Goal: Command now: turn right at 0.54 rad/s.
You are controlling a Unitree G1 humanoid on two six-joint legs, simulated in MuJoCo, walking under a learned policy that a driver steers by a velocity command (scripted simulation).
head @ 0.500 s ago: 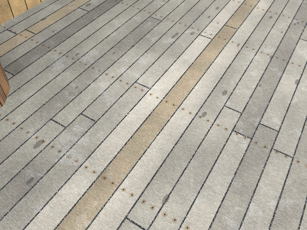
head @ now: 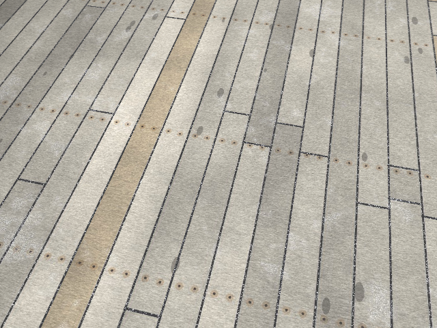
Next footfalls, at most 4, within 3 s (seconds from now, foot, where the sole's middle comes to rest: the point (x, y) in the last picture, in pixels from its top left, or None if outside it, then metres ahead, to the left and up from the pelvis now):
0.12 right None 0.04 -0.14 -0.78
0.62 left None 0.09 0.08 -0.78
1.02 right None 0.34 -0.12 -0.78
1.38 left None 0.23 0.10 -0.78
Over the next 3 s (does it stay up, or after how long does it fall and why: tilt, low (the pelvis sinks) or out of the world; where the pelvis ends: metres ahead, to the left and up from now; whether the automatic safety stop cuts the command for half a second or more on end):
stays up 0.92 0.07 0.00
